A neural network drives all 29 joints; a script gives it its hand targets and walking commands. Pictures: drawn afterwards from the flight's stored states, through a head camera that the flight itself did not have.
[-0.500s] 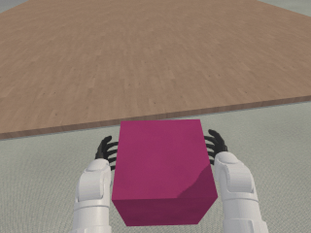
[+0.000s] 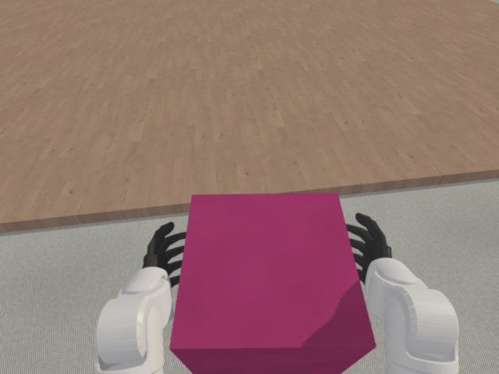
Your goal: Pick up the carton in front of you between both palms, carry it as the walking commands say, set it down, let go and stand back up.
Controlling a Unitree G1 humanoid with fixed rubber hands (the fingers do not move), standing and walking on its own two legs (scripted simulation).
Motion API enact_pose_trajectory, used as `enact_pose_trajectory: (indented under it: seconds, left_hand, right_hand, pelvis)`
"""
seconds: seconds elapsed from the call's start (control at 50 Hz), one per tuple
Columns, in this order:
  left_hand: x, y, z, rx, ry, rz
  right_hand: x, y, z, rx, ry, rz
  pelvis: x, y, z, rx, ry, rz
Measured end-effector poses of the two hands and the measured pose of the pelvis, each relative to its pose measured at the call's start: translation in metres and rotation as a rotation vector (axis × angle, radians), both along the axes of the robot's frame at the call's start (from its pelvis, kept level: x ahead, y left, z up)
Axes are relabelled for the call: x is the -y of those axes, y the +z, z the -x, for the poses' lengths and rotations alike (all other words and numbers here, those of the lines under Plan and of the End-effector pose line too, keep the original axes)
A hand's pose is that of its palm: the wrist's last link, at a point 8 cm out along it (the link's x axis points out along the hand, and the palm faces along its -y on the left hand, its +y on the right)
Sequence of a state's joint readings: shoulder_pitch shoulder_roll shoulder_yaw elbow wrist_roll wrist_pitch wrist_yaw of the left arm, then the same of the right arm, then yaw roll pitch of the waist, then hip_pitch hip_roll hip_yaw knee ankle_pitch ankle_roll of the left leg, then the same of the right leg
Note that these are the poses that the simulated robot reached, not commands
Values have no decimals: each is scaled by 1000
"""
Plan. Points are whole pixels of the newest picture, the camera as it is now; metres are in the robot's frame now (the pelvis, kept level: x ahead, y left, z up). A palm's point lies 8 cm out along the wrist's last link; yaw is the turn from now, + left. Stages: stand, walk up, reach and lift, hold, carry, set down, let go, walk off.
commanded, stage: carry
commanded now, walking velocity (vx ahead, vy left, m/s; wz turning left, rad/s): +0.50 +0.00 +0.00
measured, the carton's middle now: (265, 294) +0.25 -0.01 +0.03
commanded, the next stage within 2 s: none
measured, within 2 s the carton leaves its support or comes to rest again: neither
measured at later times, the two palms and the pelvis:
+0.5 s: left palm (178, 148) +0.59 +0.16 +0.07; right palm (313, 148) +0.55 -0.14 +0.08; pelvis +0.33 +0.04 +0.01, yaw -5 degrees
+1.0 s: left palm (202, 55) +0.95 +0.12 +0.14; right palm (302, 49) +0.96 -0.18 +0.14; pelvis +0.66 -0.03 +0.00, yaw -1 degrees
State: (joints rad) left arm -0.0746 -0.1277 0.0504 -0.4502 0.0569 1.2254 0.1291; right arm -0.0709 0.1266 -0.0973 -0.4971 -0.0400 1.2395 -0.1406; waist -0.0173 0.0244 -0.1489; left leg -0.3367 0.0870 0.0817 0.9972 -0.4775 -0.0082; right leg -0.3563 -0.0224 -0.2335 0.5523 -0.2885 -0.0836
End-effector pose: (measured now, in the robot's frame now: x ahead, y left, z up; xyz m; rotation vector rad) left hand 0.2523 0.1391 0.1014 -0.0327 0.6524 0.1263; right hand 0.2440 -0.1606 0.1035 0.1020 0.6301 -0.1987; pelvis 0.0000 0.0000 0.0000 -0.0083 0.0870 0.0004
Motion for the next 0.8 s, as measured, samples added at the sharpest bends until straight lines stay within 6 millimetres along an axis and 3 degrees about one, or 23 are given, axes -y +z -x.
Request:
enact_pose_trajectory:
  seconds: [0.1, 0.2, 0.36, 0.44, 0.52, 0.62, 0.72, 0.8]
  left_hand:
    - [-10, 10, -45, -29, 75, 2]
    - [-16, 13, -110, -19, 83, -8]
    - [-26, -26, -246, -23, 5, 15]
    - [-22, -35, -300, -106, -51, 9]
    - [-18, -26, -348, -119, -91, 7]
    - [-17, -11, -408, -68, -78, 14]
    - [-13, 3, -473, 11, -31, 18]
    - [1, 15, -540, 96, -3, 14]
  right_hand:
    - [-10, 11, -68, -29, 74, 1]
    - [-16, 9, -133, -17, 87, 1]
    - [-25, -25, -243, -23, 12, 28]
    - [-23, -34, -281, -107, -43, 23]
    - [-19, -23, -319, -121, -81, 24]
    - [-18, -4, -385, -70, -67, 33]
    - [-13, 9, -464, 9, -22, 36]
    - [2, 15, -537, 96, -1, 17]
  pelvis:
    - [7, 15, -56, -12, -6, -27]
    - [1, 15, -121, -6, -16, -42]
    - [-26, -17, -247, 37, -61, -42]
    - [-36, -5, -292, 28, -88, -23]
    - [-39, 12, -339, 16, -92, 2]
    - [-33, 21, -406, 9, -80, 22]
    - [-18, 15, -479, 19, -68, 14]
    - [0, -2, -542, 33, -52, -1]
